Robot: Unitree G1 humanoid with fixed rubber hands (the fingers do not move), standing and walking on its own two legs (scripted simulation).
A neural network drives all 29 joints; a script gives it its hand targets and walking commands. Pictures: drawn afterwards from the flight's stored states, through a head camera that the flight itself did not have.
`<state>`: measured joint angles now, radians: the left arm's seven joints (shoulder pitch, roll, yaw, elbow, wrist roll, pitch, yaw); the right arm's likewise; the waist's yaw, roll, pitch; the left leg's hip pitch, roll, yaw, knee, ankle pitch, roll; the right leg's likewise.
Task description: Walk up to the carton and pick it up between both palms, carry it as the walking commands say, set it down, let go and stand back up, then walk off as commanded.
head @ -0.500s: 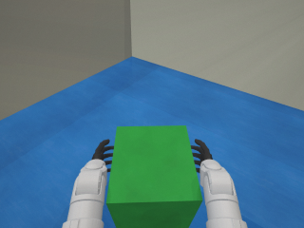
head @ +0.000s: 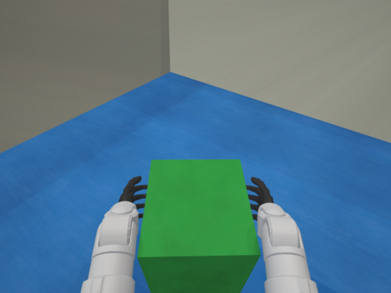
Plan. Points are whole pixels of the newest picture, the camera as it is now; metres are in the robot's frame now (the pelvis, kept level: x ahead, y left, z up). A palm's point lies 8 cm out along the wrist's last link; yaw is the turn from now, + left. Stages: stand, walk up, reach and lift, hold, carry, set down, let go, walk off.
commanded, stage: hold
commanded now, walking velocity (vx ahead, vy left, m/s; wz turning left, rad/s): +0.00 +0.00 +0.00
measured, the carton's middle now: (196, 229) +0.29 +0.00 -0.02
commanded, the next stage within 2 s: carry in 0.46 s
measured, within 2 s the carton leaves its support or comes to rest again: neither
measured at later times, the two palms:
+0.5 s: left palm (128, 208) +0.29 +0.14 +0.05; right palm (264, 209) +0.29 -0.15 +0.06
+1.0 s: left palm (18, 258) +0.18 +0.30 +0.07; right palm (187, 216) +0.27 +0.02 +0.07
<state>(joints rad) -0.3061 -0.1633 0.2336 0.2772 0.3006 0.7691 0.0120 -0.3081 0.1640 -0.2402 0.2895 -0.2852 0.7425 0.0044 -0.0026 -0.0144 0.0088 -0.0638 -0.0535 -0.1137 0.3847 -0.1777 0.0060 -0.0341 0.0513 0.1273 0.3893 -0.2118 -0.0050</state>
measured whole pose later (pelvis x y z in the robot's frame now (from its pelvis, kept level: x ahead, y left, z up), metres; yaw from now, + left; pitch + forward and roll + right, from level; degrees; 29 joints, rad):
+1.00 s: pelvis -0.01 +0.09 -0.02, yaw +16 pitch +6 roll +0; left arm 0.00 -0.13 0.04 -0.51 0.02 1.16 0.17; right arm -0.02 0.13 -0.02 -0.50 -0.05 1.16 -0.15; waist 0.02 0.01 -0.13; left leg -0.47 -0.09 0.07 0.59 -0.23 0.11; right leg -0.59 -0.07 -0.10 1.00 -0.48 0.06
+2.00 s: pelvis -0.17 +0.26 +0.00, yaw +51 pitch +3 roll +4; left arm 0.06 -0.13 0.03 -0.53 0.03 1.16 0.15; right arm 0.00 0.13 0.00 -0.53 -0.04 1.21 -0.16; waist 0.00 0.00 -0.11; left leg -0.60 0.08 0.06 1.05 -0.33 -0.04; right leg -0.33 -0.24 -0.26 0.56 -0.26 0.03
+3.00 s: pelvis -0.47 +0.34 -0.03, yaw +85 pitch +4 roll +1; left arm 0.04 -0.13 0.05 -0.52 0.03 1.18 0.16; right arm 0.01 0.13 0.00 -0.49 -0.04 1.17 -0.16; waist 0.00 -0.03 -0.05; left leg -0.48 0.01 0.11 0.66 -0.25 0.04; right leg -0.59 -0.18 -0.11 1.16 -0.55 0.11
